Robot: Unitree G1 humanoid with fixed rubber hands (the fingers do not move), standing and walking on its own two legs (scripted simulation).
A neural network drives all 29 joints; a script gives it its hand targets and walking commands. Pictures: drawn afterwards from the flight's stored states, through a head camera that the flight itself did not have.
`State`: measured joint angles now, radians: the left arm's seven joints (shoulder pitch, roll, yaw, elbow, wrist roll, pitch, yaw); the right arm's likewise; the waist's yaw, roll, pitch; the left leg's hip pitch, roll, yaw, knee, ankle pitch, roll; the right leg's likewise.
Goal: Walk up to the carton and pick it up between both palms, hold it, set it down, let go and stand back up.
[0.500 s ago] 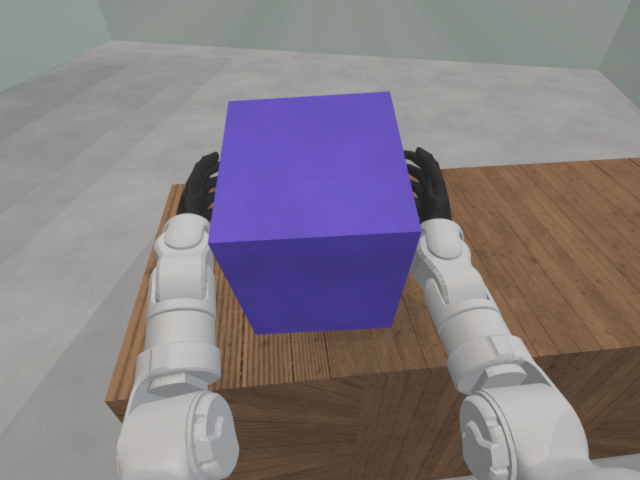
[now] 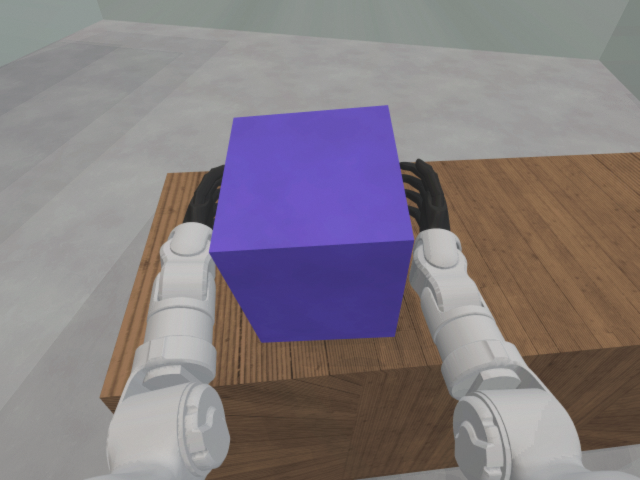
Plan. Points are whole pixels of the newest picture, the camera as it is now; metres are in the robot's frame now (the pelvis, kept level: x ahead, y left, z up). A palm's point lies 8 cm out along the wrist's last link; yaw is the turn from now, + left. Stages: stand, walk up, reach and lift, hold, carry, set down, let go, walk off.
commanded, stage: set down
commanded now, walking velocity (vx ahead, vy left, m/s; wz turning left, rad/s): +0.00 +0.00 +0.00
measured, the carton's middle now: (319, 234) +0.41 -0.01 +0.11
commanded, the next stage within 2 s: none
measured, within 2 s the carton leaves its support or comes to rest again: rests again in 1.86 s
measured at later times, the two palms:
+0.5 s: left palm (204, 228) +0.42 +0.15 +0.12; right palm (422, 237) +0.38 -0.14 +0.12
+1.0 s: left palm (207, 234) +0.44 +0.15 +0.09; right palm (413, 252) +0.38 -0.14 +0.09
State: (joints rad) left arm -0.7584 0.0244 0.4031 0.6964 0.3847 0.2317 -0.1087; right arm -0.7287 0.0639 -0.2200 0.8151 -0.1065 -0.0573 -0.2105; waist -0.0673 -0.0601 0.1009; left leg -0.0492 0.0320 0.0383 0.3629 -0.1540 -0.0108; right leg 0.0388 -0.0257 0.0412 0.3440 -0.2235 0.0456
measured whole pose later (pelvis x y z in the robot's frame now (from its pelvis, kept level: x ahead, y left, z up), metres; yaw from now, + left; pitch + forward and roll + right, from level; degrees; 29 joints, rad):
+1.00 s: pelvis +0.01 +0.00 +0.00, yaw +0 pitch -2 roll +0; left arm -0.87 0.11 0.41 1.00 0.38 0.07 -0.15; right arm -0.69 0.18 -0.42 0.85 -0.30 -0.15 -0.25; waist -0.07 -0.07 0.07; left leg -0.19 0.03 0.04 0.36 -0.15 -0.01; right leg -0.10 -0.03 0.04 0.34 -0.21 0.05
